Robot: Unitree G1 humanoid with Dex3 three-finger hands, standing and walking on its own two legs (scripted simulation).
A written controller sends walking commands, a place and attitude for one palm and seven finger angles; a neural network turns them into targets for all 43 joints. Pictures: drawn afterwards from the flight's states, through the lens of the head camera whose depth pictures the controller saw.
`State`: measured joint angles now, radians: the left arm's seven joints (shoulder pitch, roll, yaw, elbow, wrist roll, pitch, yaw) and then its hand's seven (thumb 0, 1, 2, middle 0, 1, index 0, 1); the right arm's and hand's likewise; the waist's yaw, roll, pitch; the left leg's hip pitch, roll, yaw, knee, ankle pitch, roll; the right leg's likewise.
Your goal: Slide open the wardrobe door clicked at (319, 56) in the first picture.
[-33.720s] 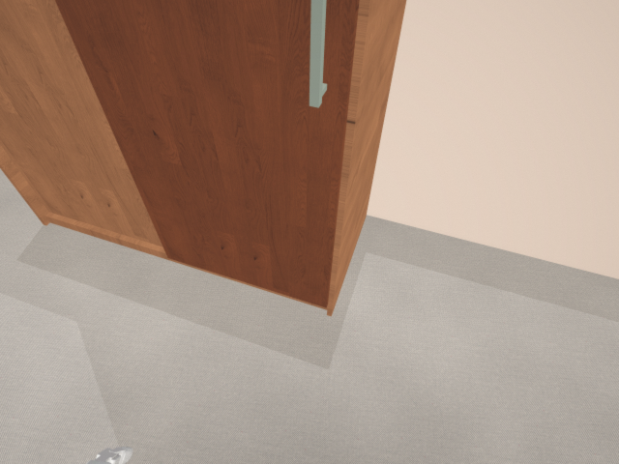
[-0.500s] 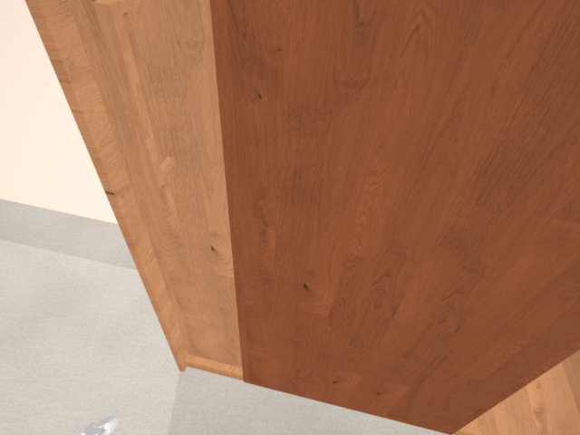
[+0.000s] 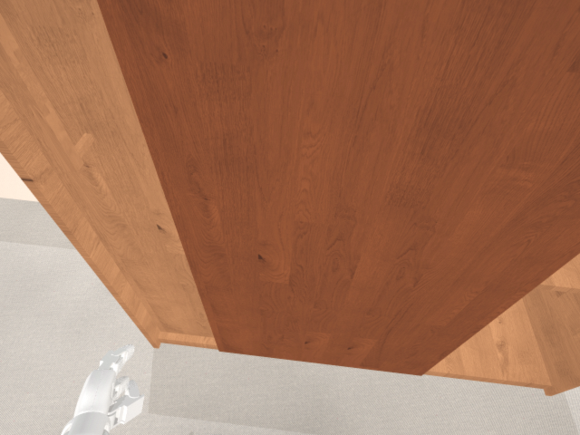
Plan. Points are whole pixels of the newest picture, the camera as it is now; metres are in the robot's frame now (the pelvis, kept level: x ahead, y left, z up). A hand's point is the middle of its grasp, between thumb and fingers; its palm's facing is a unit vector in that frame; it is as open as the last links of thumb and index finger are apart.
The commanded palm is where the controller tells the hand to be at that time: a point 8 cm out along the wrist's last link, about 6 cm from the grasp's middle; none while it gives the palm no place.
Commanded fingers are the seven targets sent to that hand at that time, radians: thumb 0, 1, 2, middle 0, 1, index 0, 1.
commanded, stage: stop walking and hold the door there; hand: right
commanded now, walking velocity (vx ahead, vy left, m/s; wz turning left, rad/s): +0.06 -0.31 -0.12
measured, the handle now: out of the picture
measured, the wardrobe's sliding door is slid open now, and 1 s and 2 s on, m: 0.43 0.43 0.43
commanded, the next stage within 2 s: loosen the grip on the handle in 1.24 s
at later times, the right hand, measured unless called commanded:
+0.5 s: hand out of the picture +0.33 -0.37 +0.22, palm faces +0.51 +0.84 -0.19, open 5.7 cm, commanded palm +0.29 -0.39 +0.19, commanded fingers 0.00 -0.90 -0.90 0.45 1.40 0.45 1.40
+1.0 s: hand out of the picture +0.32 -0.37 +0.22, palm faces +0.37 +0.93 -0.07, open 5.6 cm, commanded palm +0.29 -0.39 +0.19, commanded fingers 0.00 -0.90 -0.90 0.45 1.40 0.45 1.40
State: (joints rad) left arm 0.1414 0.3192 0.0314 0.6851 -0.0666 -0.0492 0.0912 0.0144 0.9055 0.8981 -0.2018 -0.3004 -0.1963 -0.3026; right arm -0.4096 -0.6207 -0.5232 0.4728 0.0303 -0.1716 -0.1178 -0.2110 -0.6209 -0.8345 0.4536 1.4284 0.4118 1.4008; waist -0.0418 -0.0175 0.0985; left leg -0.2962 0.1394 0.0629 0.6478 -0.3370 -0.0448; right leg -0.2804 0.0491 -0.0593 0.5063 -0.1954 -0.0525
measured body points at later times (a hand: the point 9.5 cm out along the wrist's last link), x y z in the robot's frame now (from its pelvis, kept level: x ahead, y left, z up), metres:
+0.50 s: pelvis -0.04 -0.09 -0.02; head +0.03 -0.08 +0.43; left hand +0.13 +0.16 -0.13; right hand +0.30 -0.42 +0.23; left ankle -0.07 +0.07 -0.68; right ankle +0.01 -0.24 -0.73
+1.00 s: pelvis -0.04 -0.14 +0.01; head -0.01 -0.15 +0.45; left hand +0.16 +0.07 -0.08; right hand +0.30 -0.42 +0.23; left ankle -0.02 -0.03 -0.73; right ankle -0.04 -0.24 -0.73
